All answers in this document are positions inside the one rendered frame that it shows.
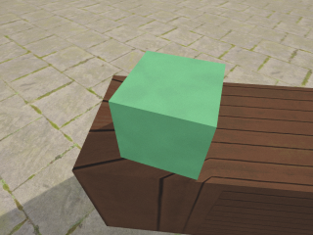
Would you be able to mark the pedestal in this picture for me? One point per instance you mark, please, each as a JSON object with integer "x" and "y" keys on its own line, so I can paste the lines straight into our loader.
{"x": 256, "y": 178}

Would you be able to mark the carton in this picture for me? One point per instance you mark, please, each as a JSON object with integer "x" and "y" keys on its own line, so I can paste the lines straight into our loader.
{"x": 166, "y": 110}

